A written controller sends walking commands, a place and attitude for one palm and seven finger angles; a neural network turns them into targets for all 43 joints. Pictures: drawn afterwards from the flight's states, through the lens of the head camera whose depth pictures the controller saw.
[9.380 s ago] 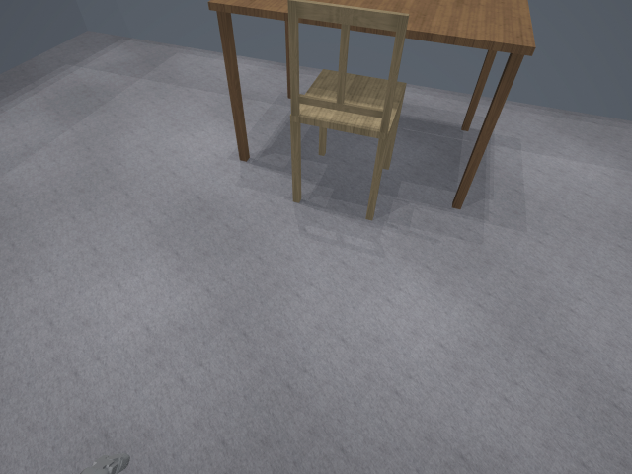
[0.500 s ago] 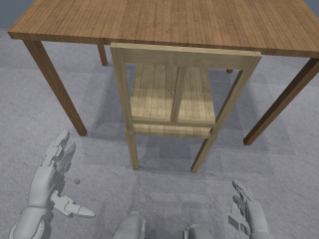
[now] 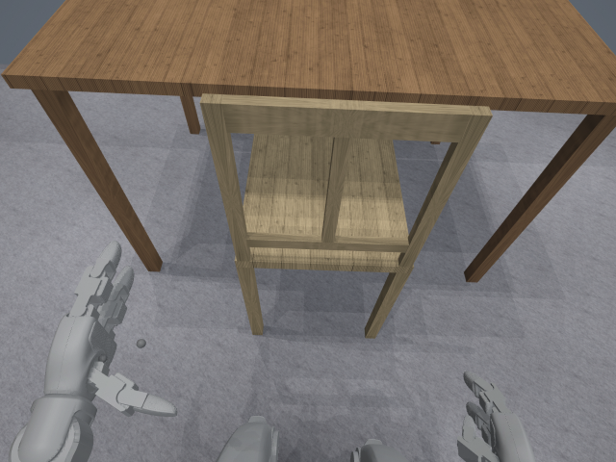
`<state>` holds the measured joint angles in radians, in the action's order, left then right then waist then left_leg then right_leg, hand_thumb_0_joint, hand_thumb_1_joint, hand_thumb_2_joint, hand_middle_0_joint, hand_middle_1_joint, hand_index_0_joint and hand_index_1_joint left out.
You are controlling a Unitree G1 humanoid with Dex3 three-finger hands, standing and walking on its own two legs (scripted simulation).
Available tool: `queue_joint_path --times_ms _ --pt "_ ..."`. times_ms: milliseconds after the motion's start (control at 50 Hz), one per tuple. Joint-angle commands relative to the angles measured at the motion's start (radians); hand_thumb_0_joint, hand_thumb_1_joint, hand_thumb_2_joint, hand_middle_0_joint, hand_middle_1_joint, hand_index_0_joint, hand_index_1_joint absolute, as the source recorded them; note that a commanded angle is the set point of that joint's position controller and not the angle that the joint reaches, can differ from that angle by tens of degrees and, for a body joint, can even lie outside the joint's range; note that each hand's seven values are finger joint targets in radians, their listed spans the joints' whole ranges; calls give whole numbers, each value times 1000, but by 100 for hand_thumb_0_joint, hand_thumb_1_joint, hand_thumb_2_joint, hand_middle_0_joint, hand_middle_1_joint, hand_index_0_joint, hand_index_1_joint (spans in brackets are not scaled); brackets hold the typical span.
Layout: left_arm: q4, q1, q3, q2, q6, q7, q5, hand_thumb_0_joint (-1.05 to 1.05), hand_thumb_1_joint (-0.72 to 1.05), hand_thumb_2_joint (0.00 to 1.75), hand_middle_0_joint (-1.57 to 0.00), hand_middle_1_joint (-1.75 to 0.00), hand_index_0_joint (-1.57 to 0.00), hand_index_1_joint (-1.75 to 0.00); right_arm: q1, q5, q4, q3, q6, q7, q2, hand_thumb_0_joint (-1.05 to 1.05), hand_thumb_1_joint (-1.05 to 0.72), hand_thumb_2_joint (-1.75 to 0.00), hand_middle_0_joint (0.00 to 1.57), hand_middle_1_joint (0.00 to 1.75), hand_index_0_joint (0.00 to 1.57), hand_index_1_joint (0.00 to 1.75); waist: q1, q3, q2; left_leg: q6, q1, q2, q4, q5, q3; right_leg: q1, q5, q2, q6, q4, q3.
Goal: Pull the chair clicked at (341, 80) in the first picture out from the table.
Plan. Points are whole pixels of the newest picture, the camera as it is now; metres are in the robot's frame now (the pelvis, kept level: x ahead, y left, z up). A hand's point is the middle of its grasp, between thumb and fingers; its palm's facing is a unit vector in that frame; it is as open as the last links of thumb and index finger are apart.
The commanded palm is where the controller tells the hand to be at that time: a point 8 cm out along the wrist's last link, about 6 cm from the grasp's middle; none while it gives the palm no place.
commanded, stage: raise the hand toward the chair's back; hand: left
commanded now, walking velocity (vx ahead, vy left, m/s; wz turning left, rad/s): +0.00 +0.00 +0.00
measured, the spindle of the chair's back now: (334, 194) +0.53 -0.02 -0.02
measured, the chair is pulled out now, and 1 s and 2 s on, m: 0.00 0.00 0.00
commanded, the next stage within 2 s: aim the fingers beside a spindle in 0.20 s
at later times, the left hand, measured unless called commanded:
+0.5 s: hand (174, 330) +0.26 +0.18 +0.03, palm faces +0.02 -1.00 -0.06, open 16.9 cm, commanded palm +0.25 +0.24 +0.04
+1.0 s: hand (196, 303) +0.31 +0.16 +0.02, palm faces +0.03 -1.00 -0.05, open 16.9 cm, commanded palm +0.29 +0.22 +0.02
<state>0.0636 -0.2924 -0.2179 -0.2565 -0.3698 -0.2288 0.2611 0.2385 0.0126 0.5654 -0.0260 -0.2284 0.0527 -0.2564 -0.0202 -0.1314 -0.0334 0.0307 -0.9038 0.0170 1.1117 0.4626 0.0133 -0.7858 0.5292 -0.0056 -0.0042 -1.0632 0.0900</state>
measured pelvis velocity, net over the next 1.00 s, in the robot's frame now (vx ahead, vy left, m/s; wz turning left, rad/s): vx -0.01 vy -0.02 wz -0.01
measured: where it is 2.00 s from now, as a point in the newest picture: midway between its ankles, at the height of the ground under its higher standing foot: outside the picture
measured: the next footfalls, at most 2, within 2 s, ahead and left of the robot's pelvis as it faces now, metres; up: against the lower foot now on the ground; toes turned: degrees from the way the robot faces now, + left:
none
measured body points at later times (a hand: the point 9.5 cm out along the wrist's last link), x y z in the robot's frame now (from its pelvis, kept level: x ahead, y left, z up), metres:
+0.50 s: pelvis +0.00 -0.02 -0.01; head +0.08 -0.02 +0.44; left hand +0.26 +0.23 +0.04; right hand +0.18 -0.26 -0.09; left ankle +0.04 +0.10 -0.66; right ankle +0.00 -0.12 -0.66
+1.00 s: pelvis -0.01 -0.02 -0.02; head +0.08 -0.02 +0.42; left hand +0.30 +0.22 +0.02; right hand +0.15 -0.27 -0.12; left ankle +0.04 +0.10 -0.66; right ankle +0.00 -0.12 -0.66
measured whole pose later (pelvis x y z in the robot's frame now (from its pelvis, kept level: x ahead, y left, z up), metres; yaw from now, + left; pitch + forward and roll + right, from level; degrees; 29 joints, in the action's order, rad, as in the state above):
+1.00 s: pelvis -0.01 -0.02 -0.02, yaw -1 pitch +18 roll -2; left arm 0.32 0.00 -0.21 -0.23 -0.41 -0.20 0.23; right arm 0.22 0.01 0.60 -0.01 -0.18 0.04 -0.26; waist -0.03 -0.14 -0.04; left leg 0.00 -1.02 0.03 1.19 0.48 0.01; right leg -0.93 0.57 0.00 -0.04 -1.18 0.08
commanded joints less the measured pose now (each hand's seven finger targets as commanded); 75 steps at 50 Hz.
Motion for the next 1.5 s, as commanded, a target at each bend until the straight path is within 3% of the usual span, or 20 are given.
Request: queue_joint_path --times_ms 0,60,120,240,380,400,440,500,620,680,780,860,900,1040,1160,1260,1300,1380,1420,1480 --pt "-168 63 -62 -131 -50 -10 9 0 -50 30 -6 -8 -6 -8 -45 2 -149 65 -48 9 -136 0 -90 -90 20 30 20 30 3 -213 -32 -15 250 3 -181 -173 65 23 -163 17 -26 146 -16" --pt "-226 61 -73 -148 -50 -21 20 0 -50 30 -6 -8 -6 -8 -42 2 -154 68 -48 9 -133 0 -90 -90 20 30 20 30 10 -279 -53 -12 289 -1 -164 -249 51 63 -237 15 -25 146 -26" --pt "-236 56 -84 -146 -59 -13 25 0 -50 30 -6 -8 -6 -8 -40 2 -148 69 -47 9 -124 0 -90 -90 20 30 20 30 11 -272 -36 -12 284 -2 -151 -292 48 78 -286 16 -23 140 -28" --pt "-155 83 -69 -120 -60 -14 19 0 -50 30 -6 -8 -6 -8 -48 3 -135 66 -39 9 -123 0 -90 -90 20 30 20 30 -5 -199 -8 -9 216 -6 -134 -223 36 44 -248 14 -22 144 -35" --pt "-152 205 -58 -133 -63 -35 21 0 -50 30 -6 -8 -6 -8 -40 2 -129 64 -43 17 -127 0 -90 -90 20 30 20 30 -20 -242 -13 -3 212 -8 -105 -222 28 38 -257 10 -18 142 -55" --pt "-148 215 -80 -158 -68 -31 19 0 -50 30 -6 -8 -6 -8 -39 2 -125 64 -43 18 -128 0 -90 -90 20 30 20 30 -15 -246 -17 -3 198 -7 -98 -219 29 43 -252 11 -20 139 -62" --pt "-131 251 -83 -151 -81 -23 22 0 -50 30 -6 -8 -6 -8 -40 0 -121 62 -44 18 -125 0 -90 -90 20 30 20 30 -14 -262 -14 -3 196 -8 -92 -220 27 40 -252 10 -20 131 -63" --pt "-94 209 -109 -163 -82 -16 20 0 -50 30 -6 -8 -6 -8 -40 0 -120 67 -41 12 -124 0 -90 -90 20 30 20 30 6 -292 -23 -3 195 -10 -87 -248 20 65 -290 9 -21 123 -69" --pt "-13 292 -63 -128 -54 -19 10 0 -50 30 -6 -8 -6 -8 -35 3 -116 66 -24 7 -132 0 -90 -90 20 30 20 30 -14 -266 9 -1 156 -8 -83 -207 16 30 -256 4 -14 126 -75" --pt "-2 312 -82 -144 -64 -14 11 0 -50 30 -6 -8 -6 -8 -31 2 -115 69 -21 7 -134 0 -90 -90 20 30 20 30 -8 -282 19 -1 145 -9 -78 -206 12 42 -259 3 -15 124 -84" --pt "-37 354 -70 -137 -102 18 -2 0 -50 30 -6 -8 -6 -8 -29 -4 -114 72 -17 -1 -131 0 -90 -90 20 30 20 30 -4 -322 -13 -2 171 -9 -72 -228 16 28 -276 3 -18 98 -76" --pt "44 409 -74 -141 -107 31 -18 0 -50 30 -6 -8 -6 -8 -25 -6 -98 71 -3 -2 -135 0 -90 -90 20 30 20 30 -18 -286 23 -3 122 -7 -62 -186 17 -9 -233 5 -17 90 -76" --pt "51 452 -47 -124 -106 30 -25 0 -50 30 -6 -8 -6 -8 -26 -5 -98 70 0 -3 -135 0 -90 -90 20 30 20 30 -22 -291 -9 -1 127 -8 -56 -179 19 -28 -220 5 -21 85 -77" --pt "58 497 -55 -137 -107 37 -29 0 -50 30 -6 -8 -6 -8 -20 -7 -101 74 16 -6 -139 0 -90 -90 20 30 20 30 -12 -366 -8 -4 156 -6 -52 -205 26 -24 -239 6 -22 65 -70" --pt "140 598 -36 -115 -108 62 -46 0 -50 30 -6 -8 -6 -8 -20 -9 -87 70 34 -8 -137 0 -90 -90 20 30 20 30 -31 -323 2 -5 118 -5 -36 -161 28 -84 -194 8 -23 55 -67" --pt "157 639 -14 -107 -111 69 -61 0 -50 30 -6 -8 -6 -8 -13 -12 -91 70 46 -13 -141 0 -90 -90 20 30 20 30 -27 -364 -27 -8 142 -4 -32 -174 36 -106 -192 9 -28 38 -61" --pt "171 674 -5 -100 -112 76 -66 0 -50 30 -6 -8 -6 -8 -8 -14 -87 71 51 -13 -143 0 -90 -90 20 30 20 30 -38 -370 -1 -5 139 -1 -22 -177 42 -122 -191 11 -26 31 -58" --pt "193 766 6 -91 -124 98 -78 0 -50 30 -6 -8 -6 -8 -3 -18 -74 70 61 -14 -143 0 -90 -90 20 30 20 30 -45 -385 -21 -11 153 1 -18 -159 52 -163 -160 11 -26 21 -52" --pt "215 774 -25 -120 -127 114 -86 0 -50 30 -6 -8 -6 -8 3 -21 -70 71 68 -15 -147 0 -90 -90 20 30 20 30 -40 -406 -18 -11 154 1 -11 -181 51 -161 -179 14 -28 10 -52" --pt "250 788 -14 -105 -126 126 -95 0 -50 30 -6 -8 -6 -8 6 -24 -70 70 83 -23 -143 0 -90 -90 20 30 20 30 -39 -412 -21 -14 140 -1 -5 -191 46 -161 -192 13 -28 1 -52"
